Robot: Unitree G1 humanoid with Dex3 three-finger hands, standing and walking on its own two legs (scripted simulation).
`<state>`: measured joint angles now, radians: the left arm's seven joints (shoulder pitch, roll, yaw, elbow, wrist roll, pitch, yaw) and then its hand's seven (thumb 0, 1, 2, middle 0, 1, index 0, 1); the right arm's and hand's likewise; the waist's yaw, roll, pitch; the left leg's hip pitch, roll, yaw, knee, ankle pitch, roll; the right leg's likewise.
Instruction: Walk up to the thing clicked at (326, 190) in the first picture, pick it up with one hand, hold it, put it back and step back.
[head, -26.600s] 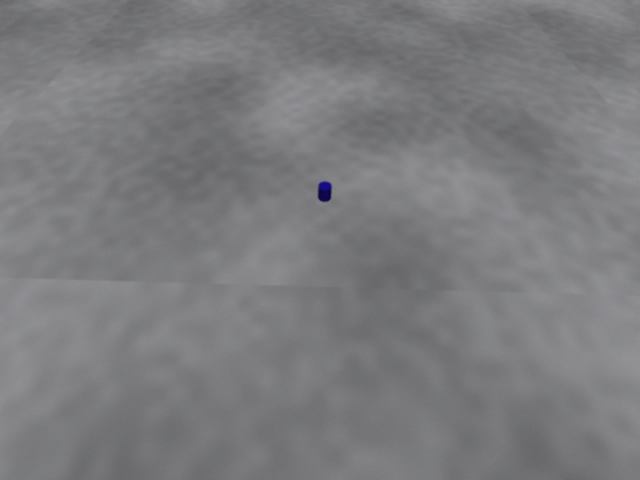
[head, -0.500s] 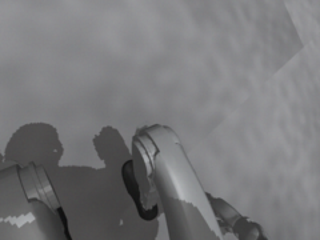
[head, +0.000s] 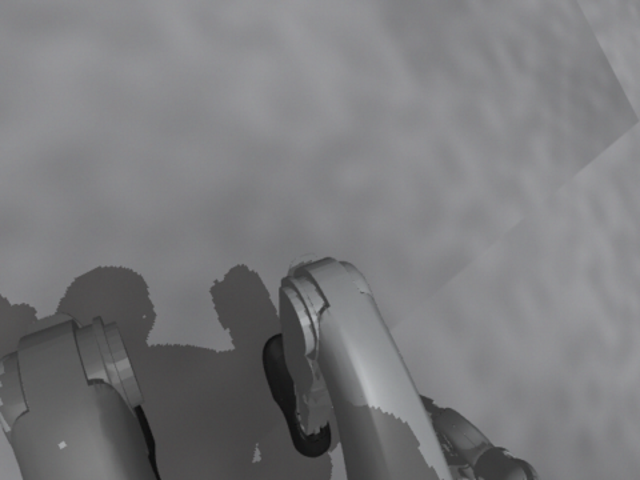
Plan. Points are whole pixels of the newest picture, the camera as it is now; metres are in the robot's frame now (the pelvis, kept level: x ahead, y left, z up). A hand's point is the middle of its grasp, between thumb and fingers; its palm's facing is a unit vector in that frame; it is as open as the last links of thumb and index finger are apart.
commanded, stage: withdraw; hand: left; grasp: from above
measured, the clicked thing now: out of the picture +0.44 +0.34 -0.27
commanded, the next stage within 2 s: home in 0.66 s
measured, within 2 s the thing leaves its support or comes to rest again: neither
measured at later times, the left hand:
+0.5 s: hand out of the picture +0.41 +0.34 -0.08, palm faces -0.49 -0.12 -0.86, open 14.0 cm
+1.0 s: hand out of the picture +0.43 +0.35 -0.07, palm faces -0.35 -0.16 -0.92, open 12.6 cm
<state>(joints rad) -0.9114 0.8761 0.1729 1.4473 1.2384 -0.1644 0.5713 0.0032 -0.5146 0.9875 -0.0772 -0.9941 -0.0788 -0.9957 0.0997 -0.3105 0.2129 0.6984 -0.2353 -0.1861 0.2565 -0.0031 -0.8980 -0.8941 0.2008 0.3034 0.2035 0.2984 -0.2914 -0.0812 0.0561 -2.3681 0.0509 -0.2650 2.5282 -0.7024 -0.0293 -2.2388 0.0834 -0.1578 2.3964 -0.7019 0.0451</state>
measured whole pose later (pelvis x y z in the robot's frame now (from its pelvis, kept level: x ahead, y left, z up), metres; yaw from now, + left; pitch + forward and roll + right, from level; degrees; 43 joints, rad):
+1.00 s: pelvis -0.01 +0.00 +0.06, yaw +7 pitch +35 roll -7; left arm -0.89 0.69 0.06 1.22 1.07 -0.09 0.27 0.00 -0.18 0.93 -0.20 -0.73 -0.19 -0.75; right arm 0.19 -0.23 0.07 0.70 -0.10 -0.02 0.12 0.00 -0.89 -0.89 0.20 0.30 0.20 0.30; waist -0.19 0.04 -0.10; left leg -2.27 0.04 -0.13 2.29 -0.64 -0.01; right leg -2.17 0.04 -0.07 2.24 -0.69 0.04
